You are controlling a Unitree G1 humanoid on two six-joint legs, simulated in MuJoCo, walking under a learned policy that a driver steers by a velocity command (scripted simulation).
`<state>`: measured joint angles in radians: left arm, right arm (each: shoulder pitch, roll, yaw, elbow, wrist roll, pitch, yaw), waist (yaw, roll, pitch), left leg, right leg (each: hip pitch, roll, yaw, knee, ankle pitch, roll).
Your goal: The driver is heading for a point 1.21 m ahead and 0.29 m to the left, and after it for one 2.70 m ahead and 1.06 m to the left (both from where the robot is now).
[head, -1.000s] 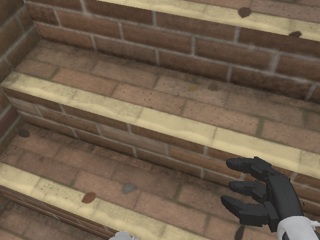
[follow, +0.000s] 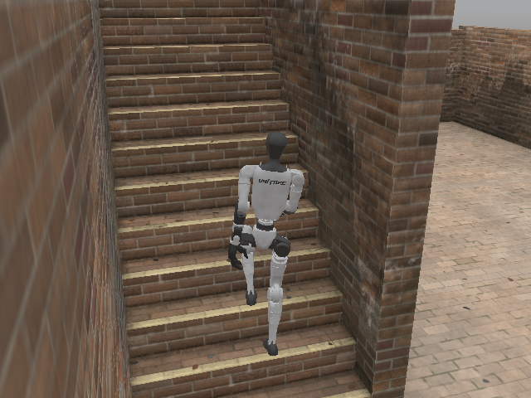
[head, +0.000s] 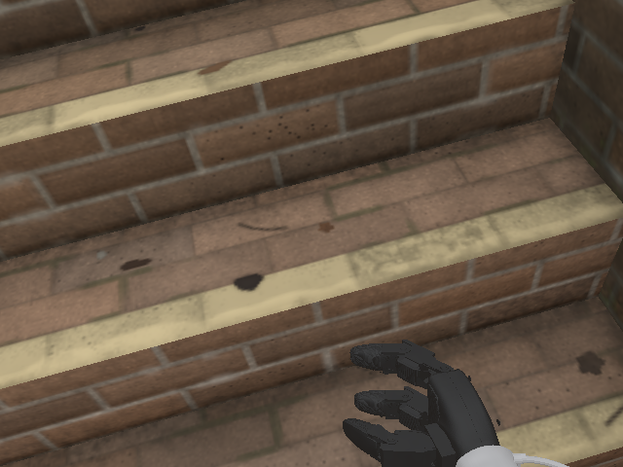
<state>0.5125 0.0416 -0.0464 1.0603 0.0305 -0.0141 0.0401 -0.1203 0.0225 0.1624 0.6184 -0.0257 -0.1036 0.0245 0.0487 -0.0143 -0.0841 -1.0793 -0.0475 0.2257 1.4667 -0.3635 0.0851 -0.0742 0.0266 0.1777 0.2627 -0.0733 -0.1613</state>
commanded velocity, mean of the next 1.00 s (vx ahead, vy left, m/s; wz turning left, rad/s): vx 0.50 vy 0.00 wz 0.40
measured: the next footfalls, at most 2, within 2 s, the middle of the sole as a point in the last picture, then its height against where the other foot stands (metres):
right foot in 0.38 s outside the picture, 0.20 m higher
left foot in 0.78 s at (397, 421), level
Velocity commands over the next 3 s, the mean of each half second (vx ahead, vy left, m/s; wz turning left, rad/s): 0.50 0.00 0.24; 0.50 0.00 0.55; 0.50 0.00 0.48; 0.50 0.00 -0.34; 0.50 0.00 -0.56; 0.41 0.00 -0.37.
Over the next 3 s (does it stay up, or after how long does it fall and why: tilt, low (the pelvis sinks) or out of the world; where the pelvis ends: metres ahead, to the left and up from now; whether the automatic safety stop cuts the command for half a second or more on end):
stays up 1.11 0.37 0.99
